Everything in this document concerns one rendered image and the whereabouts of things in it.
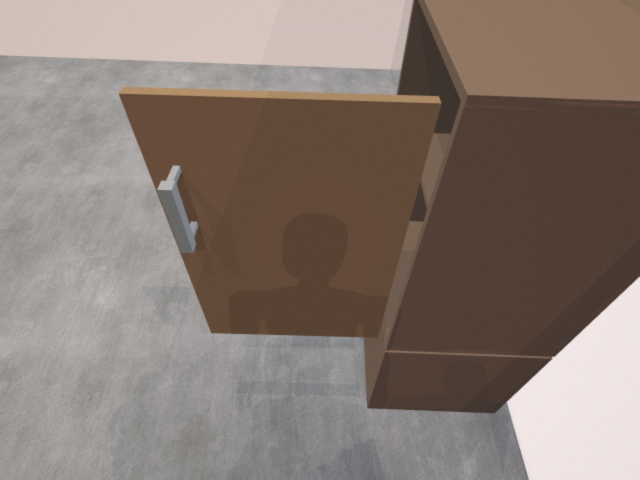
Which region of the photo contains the cupboard door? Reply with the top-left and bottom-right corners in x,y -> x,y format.
119,87 -> 442,338

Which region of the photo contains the handle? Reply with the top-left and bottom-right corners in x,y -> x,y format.
157,166 -> 198,253

